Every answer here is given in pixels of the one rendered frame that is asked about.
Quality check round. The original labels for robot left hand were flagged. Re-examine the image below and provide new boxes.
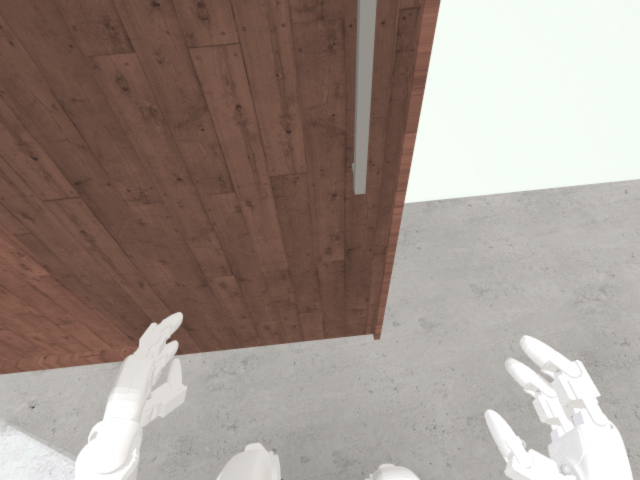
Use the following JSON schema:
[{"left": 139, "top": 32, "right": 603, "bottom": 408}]
[{"left": 103, "top": 312, "right": 187, "bottom": 427}]

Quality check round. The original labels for left robot shin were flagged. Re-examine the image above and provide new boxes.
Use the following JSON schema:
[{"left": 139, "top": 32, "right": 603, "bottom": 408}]
[{"left": 245, "top": 443, "right": 265, "bottom": 451}]

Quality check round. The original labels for handle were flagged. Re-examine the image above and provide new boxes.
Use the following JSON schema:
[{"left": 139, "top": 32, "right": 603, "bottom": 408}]
[{"left": 352, "top": 0, "right": 377, "bottom": 195}]

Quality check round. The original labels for left robot thigh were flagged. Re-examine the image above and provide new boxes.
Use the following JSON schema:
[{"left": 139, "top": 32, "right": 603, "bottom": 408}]
[{"left": 216, "top": 449, "right": 281, "bottom": 480}]

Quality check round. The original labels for wardrobe door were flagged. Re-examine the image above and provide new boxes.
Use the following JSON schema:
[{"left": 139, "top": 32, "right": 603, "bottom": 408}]
[
  {"left": 0, "top": 224, "right": 137, "bottom": 361},
  {"left": 0, "top": 0, "right": 422, "bottom": 355}
]

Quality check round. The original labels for robot right hand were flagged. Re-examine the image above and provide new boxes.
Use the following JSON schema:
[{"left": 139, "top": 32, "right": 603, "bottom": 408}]
[{"left": 484, "top": 335, "right": 633, "bottom": 480}]

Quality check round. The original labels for left robot forearm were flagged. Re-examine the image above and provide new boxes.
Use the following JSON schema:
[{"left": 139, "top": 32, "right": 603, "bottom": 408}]
[{"left": 75, "top": 418, "right": 143, "bottom": 480}]

